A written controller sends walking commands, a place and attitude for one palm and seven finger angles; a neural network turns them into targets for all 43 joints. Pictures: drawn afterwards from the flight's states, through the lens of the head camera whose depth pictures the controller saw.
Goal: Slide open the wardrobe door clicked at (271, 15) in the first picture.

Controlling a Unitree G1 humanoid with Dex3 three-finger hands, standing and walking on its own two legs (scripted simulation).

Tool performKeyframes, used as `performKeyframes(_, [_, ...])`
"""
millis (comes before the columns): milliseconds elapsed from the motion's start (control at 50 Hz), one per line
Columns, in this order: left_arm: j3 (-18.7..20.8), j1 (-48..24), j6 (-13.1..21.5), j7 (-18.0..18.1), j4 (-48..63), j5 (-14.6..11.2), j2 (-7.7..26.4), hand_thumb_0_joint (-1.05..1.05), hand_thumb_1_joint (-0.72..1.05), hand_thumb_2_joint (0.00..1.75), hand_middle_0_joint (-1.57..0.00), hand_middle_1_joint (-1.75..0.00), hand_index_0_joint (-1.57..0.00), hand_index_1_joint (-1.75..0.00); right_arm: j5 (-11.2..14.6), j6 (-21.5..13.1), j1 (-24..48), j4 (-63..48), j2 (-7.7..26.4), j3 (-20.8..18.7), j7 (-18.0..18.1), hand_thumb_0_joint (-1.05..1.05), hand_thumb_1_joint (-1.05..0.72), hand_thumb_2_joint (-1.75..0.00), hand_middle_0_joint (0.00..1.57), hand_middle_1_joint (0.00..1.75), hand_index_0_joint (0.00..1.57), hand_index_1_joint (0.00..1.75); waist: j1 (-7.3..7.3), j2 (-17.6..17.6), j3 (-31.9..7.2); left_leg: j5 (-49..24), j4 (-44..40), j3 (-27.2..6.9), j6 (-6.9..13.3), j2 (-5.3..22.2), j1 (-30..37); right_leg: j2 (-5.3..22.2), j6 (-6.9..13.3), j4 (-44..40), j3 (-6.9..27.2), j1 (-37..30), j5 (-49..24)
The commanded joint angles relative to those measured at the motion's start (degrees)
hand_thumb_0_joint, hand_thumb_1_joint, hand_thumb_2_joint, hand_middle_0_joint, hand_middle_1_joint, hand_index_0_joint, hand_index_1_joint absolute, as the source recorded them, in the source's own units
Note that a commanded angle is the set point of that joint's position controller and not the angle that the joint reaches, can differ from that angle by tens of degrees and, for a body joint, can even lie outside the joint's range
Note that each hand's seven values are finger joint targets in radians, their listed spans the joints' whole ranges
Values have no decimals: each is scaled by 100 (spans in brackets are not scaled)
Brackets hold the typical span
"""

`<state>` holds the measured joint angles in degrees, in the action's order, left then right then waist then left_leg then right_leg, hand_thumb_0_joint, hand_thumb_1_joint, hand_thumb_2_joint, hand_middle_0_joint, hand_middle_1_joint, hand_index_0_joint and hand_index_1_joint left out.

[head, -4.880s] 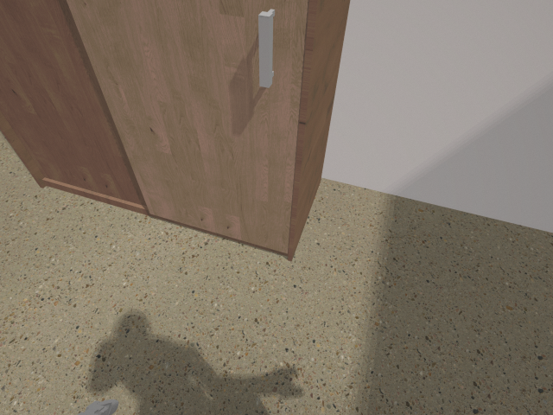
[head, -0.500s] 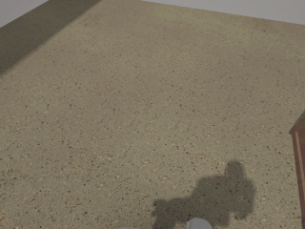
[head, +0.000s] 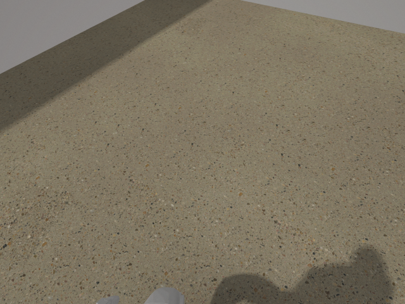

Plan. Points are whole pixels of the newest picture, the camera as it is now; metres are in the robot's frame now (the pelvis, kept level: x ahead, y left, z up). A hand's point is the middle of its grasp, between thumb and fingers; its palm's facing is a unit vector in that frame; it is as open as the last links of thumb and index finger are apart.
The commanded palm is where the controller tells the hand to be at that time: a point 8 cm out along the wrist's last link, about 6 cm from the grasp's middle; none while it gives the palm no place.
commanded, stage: walk to a spot facing it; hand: right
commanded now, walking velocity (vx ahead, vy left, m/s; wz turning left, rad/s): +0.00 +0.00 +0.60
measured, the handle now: out of the picture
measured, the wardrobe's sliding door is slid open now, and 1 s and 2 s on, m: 0.00 0.00 0.00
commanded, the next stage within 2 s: turn to face it in 1.18 s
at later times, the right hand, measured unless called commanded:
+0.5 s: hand out of the picture +0.15 -0.11 -0.15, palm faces -0.28 +0.92 -0.26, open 7.4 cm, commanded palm none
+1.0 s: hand (263, 272) +0.22 -0.12 -0.17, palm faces -0.52 +0.83 -0.19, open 7.4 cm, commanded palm none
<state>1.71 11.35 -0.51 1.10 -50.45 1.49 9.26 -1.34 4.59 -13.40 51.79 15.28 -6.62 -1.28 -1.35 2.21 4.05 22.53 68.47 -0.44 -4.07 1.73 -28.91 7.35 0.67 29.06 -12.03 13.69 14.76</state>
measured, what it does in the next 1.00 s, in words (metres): steps on the spot, turning left: left foot, then right foot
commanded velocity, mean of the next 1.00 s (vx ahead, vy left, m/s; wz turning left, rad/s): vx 0.06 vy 0.00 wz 0.60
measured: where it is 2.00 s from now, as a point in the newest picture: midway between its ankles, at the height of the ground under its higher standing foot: outside the picture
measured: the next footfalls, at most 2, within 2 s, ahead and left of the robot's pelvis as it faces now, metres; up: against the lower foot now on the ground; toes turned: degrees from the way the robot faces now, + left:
left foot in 0.22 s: +0.00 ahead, +0.15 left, +0.00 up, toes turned +16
right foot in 0.72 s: +0.11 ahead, -0.06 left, +0.00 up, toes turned +21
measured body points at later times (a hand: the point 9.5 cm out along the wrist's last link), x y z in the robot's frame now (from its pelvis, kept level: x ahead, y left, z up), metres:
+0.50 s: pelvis -0.01 +0.05 +0.00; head +0.01 +0.08 +0.45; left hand -0.04 +0.31 -0.16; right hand +0.16 -0.16 -0.13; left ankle -0.04 +0.14 -0.74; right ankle +0.04 -0.10 -0.67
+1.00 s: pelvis +0.06 +0.03 +0.00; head +0.11 +0.02 +0.45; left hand -0.05 +0.24 -0.13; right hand +0.25 -0.16 -0.16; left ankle -0.01 +0.16 -0.65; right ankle +0.07 -0.07 -0.74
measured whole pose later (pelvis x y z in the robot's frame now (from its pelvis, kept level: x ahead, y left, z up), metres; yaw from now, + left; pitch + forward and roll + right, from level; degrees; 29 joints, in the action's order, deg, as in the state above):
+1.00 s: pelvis +0.06 +0.03 +0.00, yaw +36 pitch +0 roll +2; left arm 1.5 17.3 0.7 1.6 -53.9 1.4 9.1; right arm -1.5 4.3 -13.7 54.3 14.5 -6.4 -1.9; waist -0.7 1.9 4.1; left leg 17.0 62.8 1.4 -3.6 3.0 -31.7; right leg 6.0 0.8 25.0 -14.2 6.1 18.4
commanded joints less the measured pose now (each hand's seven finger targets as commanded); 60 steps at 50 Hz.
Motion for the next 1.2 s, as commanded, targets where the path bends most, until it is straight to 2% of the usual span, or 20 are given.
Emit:
performKeyframes(0, [382, 351, 108, 56, 237, -3, 1182, 0, 90, 90, -20, -30, -20, -30, 19, -107, 424, -580, 110, 24, -65, 0, -90, -90, 20, 30, 20, 30, 338, -1281, -396, 143, -866, 295, -55, 219, -324, 1432, 587, -1182, 858, -805, -1283])
performKeyframes(100, [506, 559, 71, -2, 29, 29, 1349, 0, 90, 90, -20, -30, -20, -30, 17, -213, 575, -606, -25, 100, -52, 0, -90, -90, 20, 30, 20, 30, 470, -1580, -654, 378, -2384, 691, 98, 27, 442, 1556, 544, -617, 427, -958, -2165])
performKeyframes(160, [535, 542, 54, -34, -5, 1, 1385, 0, 90, 90, -20, -30, -20, -30, 22, -321, 206, -477, 74, 83, -15, 0, -90, -90, 20, 30, 20, 30, 217, -1439, -943, -725, -3880, 809, 282, -98, 1431, 1429, 141, 227, -40, -752, -2353])
performKeyframes(180, [504, 596, 45, -66, 29, -48, 1262, 0, 90, 90, -20, -30, -20, -30, 4, -397, -152, -373, 403, 24, 28, 0, -90, -90, 20, 30, 20, 30, 9, -750, -1138, -1602, -4615, 332, 447, 266, 2405, 1253, -204, 1048, -221, -102, -1753])
performKeyframes(200, [360, 473, 5, -99, 276, -68, 752, 0, 90, 90, -20, -30, -20, -30, -62, -472, -505, -278, 1174, -103, 125, 0, -90, -90, 20, 30, 20, 30, -206, 1351, -1082, -3402, -4963, -1740, 1005, 1739, 3382, 459, -564, 2288, -350, 1740, 1433])
performKeyframes(220, [299, 74, -68, -41, 483, -42, 740, 0, 90, 90, -20, -30, -20, -30, 33, -416, -728, -205, 1437, -166, 206, 0, -90, -90, 20, 30, 20, 30, -373, 1441, -1132, -4943, -4691, -2168, 1510, 2281, 3143, 126, -611, 3262, 419, 2239, 2339])
performKeyframes(240, [301, 36, -108, 10, 461, -57, 769, 0, 90, 90, -20, -30, -20, -30, 51, -387, -630, -200, 1243, -132, 239, 0, -90, -90, 20, 30, 20, 30, -263, 871, -950, -4757, -4616, -1683, 1629, 2109, 2927, 212, -556, 3657, 878, 2300, 1993])
performKeyframes(340, [343, 248, -173, -3, 100, -11, 870, 0, 90, 90, -20, -30, -20, -30, 80, -446, 342, -417, 662, 35, 239, 0, -90, -90, 20, 30, 20, 30, 211, 569, -616, -4197, -4654, -943, 1213, 1053, 2247, 98, -714, 3593, 1006, 1926, 590])
performKeyframes(560, [317, -453, -20, -81, 471, -9, 873, 0, 90, 90, -20, -30, -20, -30, 12, -456, -60, -305, 888, -38, 145, 0, -90, -90, 20, 30, 20, 30, -136, 643, -382, -444, -5279, -2329, 1531, 1039, 1941, -329, -597, 1701, 982, 1385, 991])
performKeyframes(640, [297, 174, 114, -32, 327, -53, 845, 0, 90, 90, -20, -30, -20, -30, 32, -442, 247, -358, 854, -44, 120, 0, -90, -90, 20, 30, 20, 30, 196, 723, -374, -246, -4829, -2344, 1265, 716, 1068, -562, -437, 122, 889, -138, 565])
performKeyframes(660, [301, 618, 173, 17, 182, -62, 957, 0, 90, 90, -20, -30, -20, -30, 59, -425, 370, -410, 662, -2, 106, 0, -90, -90, 20, 30, 20, 30, 420, 296, -520, -47, -4307, -2028, 994, 311, 393, -453, -384, -650, 956, -1179, 252])
performKeyframes(700, [468, 1229, 176, 50, 116, 7, 1890, 0, 90, 90, -20, -30, -20, -30, 92, -428, 416, -636, 113, 116, 10, 0, -90, -90, 20, 30, 20, 30, 665, -2234, -500, 1217, -1639, -338, 379, -673, -1284, 2013, 247, -1905, 3635, -1816, 2058])
performKeyframes(720, [429, 979, 147, 59, 204, 18, 1823, 0, 90, 90, -20, -30, -20, -30, 10, -394, 527, -672, 347, 26, -20, 0, -90, -90, 20, 30, 20, 30, 591, -1691, -65, 904, -900, -403, 341, -191, -1199, 2310, 536, -2175, 3684, -941, 2401])
performKeyframes(760, [265, 190, 181, 69, 353, 22, 1271, 0, 90, 90, -20, -30, -20, -30, -47, -318, 203, -349, 432, -62, -106, 0, -90, -90, 20, 30, 20, 30, 191, -1251, 260, 155, -333, -211, 253, -33, -806, 1569, 289, -2125, 2502, -199, 1681])
performKeyframes(840, [174, 406, 251, 121, 205, -16, 1018, 0, 90, 90, -20, -30, -20, -30, -20, -235, -19, -193, 106, 8, -128, 0, -90, -90, 20, 30, 20, 30, 115, -1098, 151, -530, 1, 20, 79, 41, -694, 1054, 196, -1532, 1008, -493, -1244])
performKeyframes(1040, [350, 1054, 166, 79, -249, 13, 1088, 0, 90, 90, -20, -30, -20, -30, 7, -219, 873, -445, -150, 143, -89, 0, -90, -90, 20, 30, 20, 30, 451, -1346, -165, -371, -1983, 683, 79, 120, -370, 1265, 471, -634, 50, -1398, -3475])
performKeyframes(1120, [452, 958, 135, 32, -289, -17, 1229, 0, 90, 90, -20, -30, -20, -30, -10, -363, 510, -426, -5, 121, -43, 0, -90, -90, 20, 30, 20, 30, 199, -1354, -537, -468, -3166, 869, 343, -162, 717, 1394, 264, 380, -200, -1421, -4492])
performKeyframes(1140, [459, 906, 138, 7, -237, -57, 1263, 0, 90, 90, -20, -30, -20, -30, -19, -453, -33, -279, 185, 80, -21, 0, -90, -90, 20, 30, 20, 30, -107, -1068, -870, -1170, -3956, 841, 420, -188, 1605, 1281, 27, 1279, -364, -1162, -4382])
performKeyframes(1160, [423, 976, 121, -57, -106, -133, 1098, 0, 90, 90, -20, -30, -20, -30, -60, -562, -678, -85, 726, -27, 43, 0, -90, -90, 20, 30, 20, 30, -387, 84, -1449, -3065, -4209, -184, 775, 642, 3399, 975, -287, 2661, -486, 290, -2731])
performKeyframes(1180, [309, 749, 109, -66, 175, -130, 672, 0, 90, 90, -20, -30, -20, -30, 15, -588, -1164, 74, 1392, -176, 138, 0, -90, -90, 20, 30, 20, 30, -529, 1507, -1823, -6294, -4076, -2418, 1600, 2210, 4322, -137, -678, 4362, -212, 2001, 2107])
